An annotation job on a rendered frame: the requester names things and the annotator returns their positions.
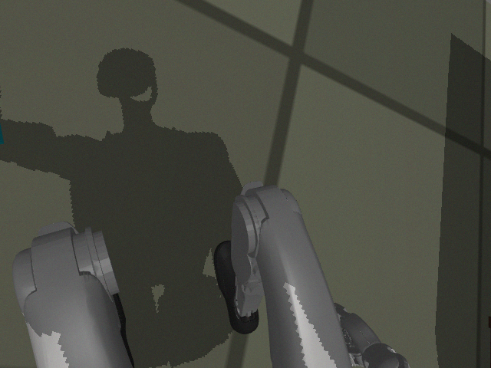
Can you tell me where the right robot arm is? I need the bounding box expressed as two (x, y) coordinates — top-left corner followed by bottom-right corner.
(362, 343), (410, 368)

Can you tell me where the right robot foot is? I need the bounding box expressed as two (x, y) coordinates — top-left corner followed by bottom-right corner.
(214, 241), (259, 334)

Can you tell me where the right robot hand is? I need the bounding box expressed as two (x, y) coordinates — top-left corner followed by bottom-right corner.
(334, 303), (382, 366)

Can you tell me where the left robot foot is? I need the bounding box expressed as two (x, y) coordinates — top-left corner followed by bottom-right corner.
(113, 293), (134, 368)

